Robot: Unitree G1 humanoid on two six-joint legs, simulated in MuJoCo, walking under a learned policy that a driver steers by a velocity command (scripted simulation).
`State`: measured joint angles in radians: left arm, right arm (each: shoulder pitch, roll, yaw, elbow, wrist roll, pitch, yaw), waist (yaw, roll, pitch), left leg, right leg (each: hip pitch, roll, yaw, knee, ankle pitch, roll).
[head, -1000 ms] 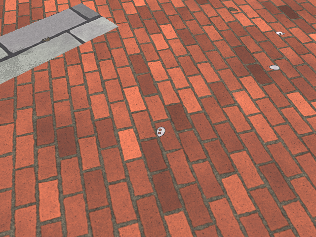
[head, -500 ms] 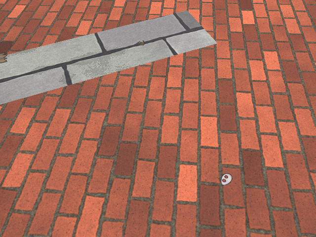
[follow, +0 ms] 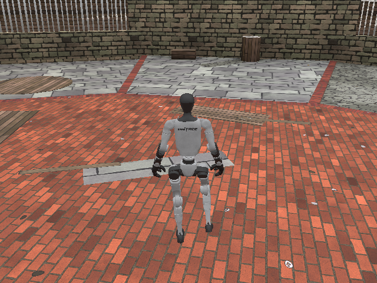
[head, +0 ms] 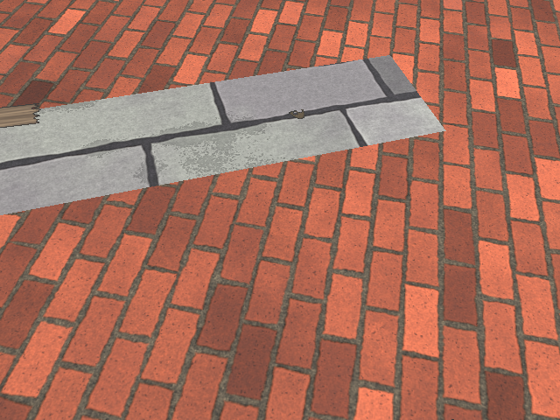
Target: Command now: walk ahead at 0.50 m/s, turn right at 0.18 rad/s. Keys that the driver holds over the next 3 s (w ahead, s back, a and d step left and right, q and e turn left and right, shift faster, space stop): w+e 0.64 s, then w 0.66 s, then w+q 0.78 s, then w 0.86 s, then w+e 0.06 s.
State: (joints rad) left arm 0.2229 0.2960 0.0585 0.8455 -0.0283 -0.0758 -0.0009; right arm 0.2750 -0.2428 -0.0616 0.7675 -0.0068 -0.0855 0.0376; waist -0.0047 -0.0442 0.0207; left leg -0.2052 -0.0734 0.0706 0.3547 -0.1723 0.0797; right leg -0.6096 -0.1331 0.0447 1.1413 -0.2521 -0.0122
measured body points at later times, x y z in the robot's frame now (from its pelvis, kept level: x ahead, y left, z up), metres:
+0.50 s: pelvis +0.27 -0.08 -0.01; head +0.31 -0.09 +0.44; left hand +0.47 +0.14 -0.12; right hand +0.31 -0.37 -0.13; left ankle +0.20 +0.09 -0.64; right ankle +0.31 -0.16 -0.74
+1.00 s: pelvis +0.56 -0.11 -0.01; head +0.58 -0.11 +0.44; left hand +0.76 +0.09 -0.13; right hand +0.55 -0.41 -0.10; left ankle +0.64 -0.05 -0.74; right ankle +0.42 -0.20 -0.65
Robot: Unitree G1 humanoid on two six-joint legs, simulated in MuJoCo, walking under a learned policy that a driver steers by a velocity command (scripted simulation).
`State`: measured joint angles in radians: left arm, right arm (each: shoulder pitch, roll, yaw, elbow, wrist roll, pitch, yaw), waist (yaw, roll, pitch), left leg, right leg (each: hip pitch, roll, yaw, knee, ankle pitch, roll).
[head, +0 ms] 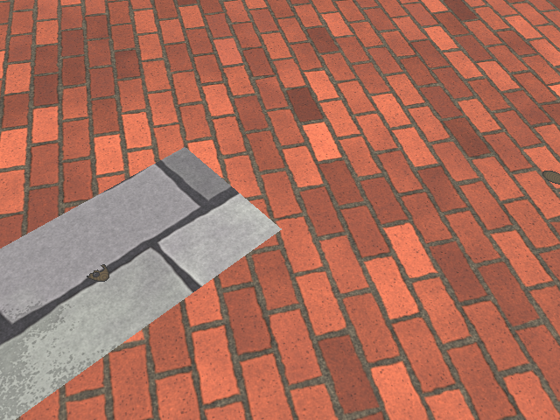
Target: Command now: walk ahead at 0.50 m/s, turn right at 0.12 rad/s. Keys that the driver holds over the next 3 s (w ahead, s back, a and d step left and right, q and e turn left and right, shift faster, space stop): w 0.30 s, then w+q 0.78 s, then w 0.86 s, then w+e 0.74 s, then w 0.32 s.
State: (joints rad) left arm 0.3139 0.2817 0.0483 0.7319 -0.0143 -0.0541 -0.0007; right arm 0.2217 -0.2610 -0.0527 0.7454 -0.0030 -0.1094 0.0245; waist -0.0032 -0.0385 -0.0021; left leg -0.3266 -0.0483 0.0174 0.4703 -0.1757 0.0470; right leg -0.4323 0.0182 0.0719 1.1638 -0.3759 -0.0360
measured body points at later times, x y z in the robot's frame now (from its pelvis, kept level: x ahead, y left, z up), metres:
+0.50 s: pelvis +0.26 -0.05 +0.00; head +0.30 -0.06 +0.44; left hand +0.44 +0.20 -0.08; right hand +0.30 -0.33 -0.14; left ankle +0.14 +0.09 -0.65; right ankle +0.33 -0.15 -0.74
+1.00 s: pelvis +0.51 +0.04 -0.02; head +0.55 +0.06 +0.43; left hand +0.49 +0.33 -0.14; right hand +0.76 -0.16 -0.11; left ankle +0.57 +0.13 -0.74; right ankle +0.40 -0.16 -0.64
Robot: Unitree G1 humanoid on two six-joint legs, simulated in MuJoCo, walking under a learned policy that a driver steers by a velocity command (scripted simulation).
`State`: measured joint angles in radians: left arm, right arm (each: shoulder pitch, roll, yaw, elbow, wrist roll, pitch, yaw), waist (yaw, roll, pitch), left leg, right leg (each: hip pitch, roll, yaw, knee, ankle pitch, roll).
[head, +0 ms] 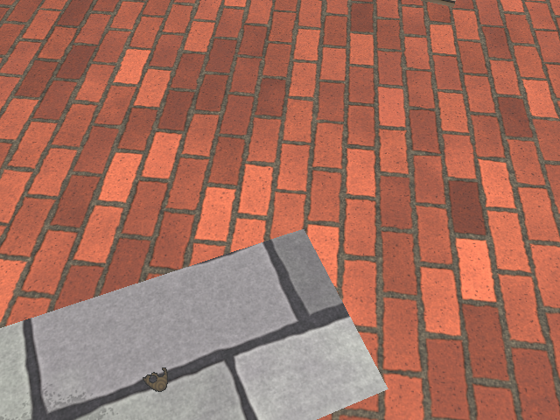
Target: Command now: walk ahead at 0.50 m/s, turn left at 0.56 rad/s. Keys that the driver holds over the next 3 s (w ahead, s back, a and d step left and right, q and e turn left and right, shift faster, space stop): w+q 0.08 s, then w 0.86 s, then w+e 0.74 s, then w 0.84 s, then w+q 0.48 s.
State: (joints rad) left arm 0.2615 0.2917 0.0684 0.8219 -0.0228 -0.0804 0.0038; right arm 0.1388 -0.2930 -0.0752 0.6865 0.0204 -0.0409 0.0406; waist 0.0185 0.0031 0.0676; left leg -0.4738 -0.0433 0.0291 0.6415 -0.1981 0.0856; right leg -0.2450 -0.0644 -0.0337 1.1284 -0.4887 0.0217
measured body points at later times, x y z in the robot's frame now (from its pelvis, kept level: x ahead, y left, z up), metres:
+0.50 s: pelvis +0.29 -0.04 +0.01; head +0.32 -0.04 +0.45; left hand +0.45 +0.24 -0.08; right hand +0.37 -0.31 -0.12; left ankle +0.11 +0.07 -0.66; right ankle +0.39 -0.12 -0.72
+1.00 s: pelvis +0.56 +0.04 +0.00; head +0.60 +0.05 +0.45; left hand +0.50 +0.32 -0.13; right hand +0.83 -0.15 -0.07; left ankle +0.66 +0.15 -0.72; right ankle +0.40 -0.12 -0.70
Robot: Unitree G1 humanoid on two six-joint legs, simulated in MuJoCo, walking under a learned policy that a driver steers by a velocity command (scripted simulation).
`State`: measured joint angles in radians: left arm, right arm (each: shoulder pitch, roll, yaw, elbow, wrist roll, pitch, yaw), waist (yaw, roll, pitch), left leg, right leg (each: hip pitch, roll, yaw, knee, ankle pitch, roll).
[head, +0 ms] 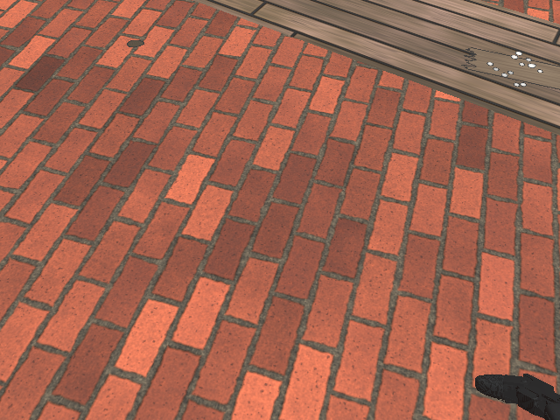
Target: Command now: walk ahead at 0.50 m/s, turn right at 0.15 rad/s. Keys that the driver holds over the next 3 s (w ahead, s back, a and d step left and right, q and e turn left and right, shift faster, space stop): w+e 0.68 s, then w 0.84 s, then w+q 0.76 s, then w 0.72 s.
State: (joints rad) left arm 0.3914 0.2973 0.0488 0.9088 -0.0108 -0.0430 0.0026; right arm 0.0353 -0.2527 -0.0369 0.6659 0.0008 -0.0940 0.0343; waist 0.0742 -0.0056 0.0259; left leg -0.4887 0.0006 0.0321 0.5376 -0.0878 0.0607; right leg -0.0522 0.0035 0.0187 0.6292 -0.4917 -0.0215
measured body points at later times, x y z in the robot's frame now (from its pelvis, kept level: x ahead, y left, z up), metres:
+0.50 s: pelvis +0.27 -0.04 +0.00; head +0.30 -0.05 +0.45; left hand +0.52 +0.15 -0.09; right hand +0.22 -0.32 -0.14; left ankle +0.11 +0.11 -0.72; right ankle +0.37 -0.16 -0.72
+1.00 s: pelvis +0.55 -0.12 +0.01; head +0.57 -0.13 +0.46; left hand +0.70 +0.13 -0.11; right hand +0.65 -0.43 -0.07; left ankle +0.73 -0.07 -0.72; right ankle +0.37 -0.15 -0.72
